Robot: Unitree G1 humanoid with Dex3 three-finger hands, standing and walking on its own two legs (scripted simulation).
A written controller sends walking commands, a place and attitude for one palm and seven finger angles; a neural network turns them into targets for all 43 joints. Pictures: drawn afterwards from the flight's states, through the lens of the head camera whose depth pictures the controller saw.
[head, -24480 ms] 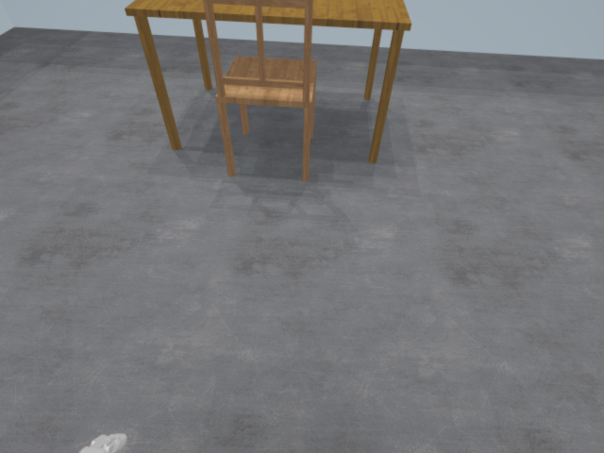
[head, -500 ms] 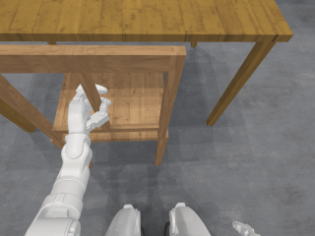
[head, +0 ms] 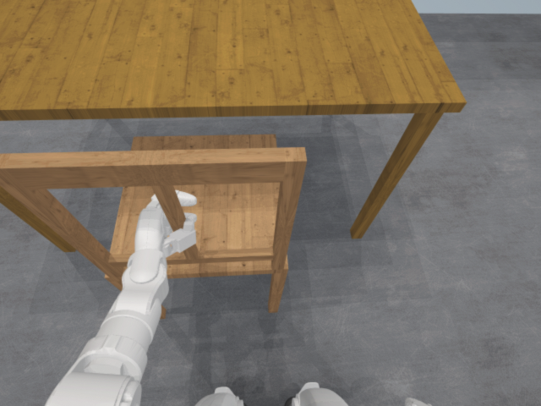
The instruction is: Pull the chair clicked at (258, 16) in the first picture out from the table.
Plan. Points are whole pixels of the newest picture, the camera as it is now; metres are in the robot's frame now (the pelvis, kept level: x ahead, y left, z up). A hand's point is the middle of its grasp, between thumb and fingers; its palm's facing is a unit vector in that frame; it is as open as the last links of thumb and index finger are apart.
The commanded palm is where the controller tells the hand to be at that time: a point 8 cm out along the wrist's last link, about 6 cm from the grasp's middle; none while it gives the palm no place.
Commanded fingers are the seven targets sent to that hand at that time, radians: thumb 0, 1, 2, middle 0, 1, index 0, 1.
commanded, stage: step backward, pulling the chair out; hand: left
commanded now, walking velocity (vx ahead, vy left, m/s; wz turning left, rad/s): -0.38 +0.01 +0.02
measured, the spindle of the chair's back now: (179, 224) +0.42 +0.15 -0.06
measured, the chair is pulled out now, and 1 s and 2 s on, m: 0.07 0.22 0.32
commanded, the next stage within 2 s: none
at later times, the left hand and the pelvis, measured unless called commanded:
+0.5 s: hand (195, 266) +0.33 +0.11 -0.04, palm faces +0.00 -0.99 -0.15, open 5.4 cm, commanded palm +0.32 +0.16 -0.04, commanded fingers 0.00 0.90 0.90 -0.50 -1.45 -0.50 -1.45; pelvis -0.04 -0.01 +0.02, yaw -2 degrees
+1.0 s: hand (193, 321) +0.25 +0.10 -0.03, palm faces -0.12 -0.98 -0.14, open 5.4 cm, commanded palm +0.24 +0.16 -0.04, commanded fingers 0.00 0.90 0.90 -0.50 -1.45 -0.50 -1.45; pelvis -0.12 +0.02 +0.02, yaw +0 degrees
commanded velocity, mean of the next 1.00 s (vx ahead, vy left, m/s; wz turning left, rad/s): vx -0.38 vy -0.03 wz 0.04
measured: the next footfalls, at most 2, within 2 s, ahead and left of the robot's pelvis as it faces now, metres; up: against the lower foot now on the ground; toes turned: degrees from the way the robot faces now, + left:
left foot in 0.86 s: -0.11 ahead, +0.16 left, +0.00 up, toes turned +1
left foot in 1.46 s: -0.17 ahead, +0.12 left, +0.00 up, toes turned +4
